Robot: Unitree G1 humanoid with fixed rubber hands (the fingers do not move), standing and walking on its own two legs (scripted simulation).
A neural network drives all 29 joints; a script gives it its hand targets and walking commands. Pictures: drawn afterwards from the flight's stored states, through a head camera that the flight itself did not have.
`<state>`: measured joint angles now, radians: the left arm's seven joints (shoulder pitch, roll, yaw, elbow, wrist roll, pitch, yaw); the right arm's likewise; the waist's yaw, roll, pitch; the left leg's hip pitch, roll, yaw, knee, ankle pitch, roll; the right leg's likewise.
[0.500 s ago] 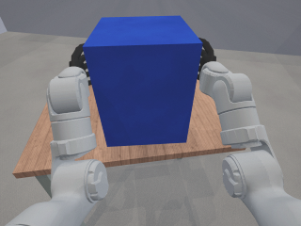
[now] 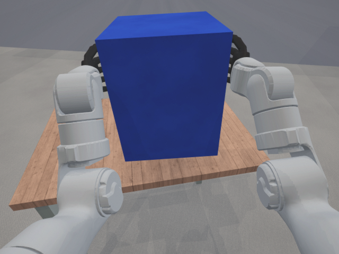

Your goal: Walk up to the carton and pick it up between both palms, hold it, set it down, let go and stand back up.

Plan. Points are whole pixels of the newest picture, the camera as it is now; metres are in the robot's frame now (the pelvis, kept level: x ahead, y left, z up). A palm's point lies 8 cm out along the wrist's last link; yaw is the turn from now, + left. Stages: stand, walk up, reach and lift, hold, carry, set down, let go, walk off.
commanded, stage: hold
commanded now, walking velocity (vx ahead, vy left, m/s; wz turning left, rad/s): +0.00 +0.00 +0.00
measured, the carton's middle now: (166, 84) +0.39 +0.00 +0.27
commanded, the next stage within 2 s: none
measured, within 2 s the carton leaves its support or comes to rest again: neither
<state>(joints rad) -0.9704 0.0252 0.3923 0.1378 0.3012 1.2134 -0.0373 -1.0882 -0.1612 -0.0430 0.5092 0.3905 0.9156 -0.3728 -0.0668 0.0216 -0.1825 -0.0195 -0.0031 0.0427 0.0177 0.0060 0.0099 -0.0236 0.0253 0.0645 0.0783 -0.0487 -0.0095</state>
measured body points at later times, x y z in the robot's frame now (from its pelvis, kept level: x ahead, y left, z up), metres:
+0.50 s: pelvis +0.00 +0.00 +0.00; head -0.07 -0.01 +0.44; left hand +0.37 +0.16 +0.30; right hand +0.38 -0.14 +0.31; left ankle +0.01 +0.11 -0.76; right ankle +0.00 -0.11 -0.76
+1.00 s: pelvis +0.00 +0.00 +0.00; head -0.07 -0.01 +0.44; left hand +0.36 +0.16 +0.31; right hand +0.38 -0.14 +0.32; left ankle +0.01 +0.11 -0.76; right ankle +0.00 -0.11 -0.76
